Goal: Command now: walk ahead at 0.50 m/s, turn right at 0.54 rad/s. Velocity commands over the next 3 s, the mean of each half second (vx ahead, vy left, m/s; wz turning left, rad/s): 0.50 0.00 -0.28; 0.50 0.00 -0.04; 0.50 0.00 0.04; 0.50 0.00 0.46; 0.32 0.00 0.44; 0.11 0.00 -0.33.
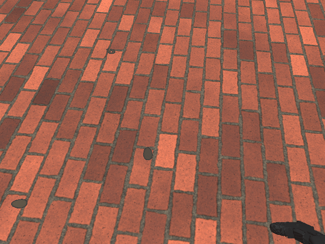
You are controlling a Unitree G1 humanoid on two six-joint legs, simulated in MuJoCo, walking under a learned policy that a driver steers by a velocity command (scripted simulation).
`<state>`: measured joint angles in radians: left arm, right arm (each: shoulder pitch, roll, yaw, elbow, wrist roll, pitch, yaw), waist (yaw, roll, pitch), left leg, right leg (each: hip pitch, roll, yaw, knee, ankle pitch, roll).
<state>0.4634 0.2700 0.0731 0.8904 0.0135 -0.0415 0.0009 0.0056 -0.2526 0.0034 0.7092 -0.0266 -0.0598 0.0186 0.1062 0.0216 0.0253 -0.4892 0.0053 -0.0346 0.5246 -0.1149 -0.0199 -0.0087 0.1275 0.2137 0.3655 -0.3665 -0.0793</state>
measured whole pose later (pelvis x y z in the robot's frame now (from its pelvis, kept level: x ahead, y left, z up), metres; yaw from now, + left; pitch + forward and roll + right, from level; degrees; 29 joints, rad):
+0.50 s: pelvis +0.25 -0.01 +0.00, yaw -9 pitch +2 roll +1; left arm 0.03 0.24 0.01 0.73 0.04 -0.03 -0.05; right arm 0.47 -0.24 -0.03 0.95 -0.01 -0.07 0.01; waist -0.09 -0.02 0.02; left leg 0.05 -0.01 0.09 0.28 -0.35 0.00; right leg -0.48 -0.02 -0.05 0.54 -0.15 -0.07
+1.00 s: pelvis +0.50 -0.06 +0.00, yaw -8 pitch +1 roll -2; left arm 0.45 0.22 0.03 1.00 0.02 -0.08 0.00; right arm 0.05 -0.23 -0.02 0.81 -0.03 -0.03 0.04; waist 0.07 0.03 0.04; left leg -0.55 0.06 0.06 0.60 -0.07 0.05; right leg 0.13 0.08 -0.06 0.17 -0.32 -0.06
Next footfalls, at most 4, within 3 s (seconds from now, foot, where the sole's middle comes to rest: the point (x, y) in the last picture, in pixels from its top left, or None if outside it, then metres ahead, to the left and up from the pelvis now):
0.02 left None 0.17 0.11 -0.77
0.52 right None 0.39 -0.13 -0.77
1.06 left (186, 187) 0.71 0.01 -0.77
1.60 right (235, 142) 0.98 -0.22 -0.77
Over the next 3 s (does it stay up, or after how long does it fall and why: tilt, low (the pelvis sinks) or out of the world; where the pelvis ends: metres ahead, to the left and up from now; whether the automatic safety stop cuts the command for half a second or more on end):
stays up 1.29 -0.02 0.01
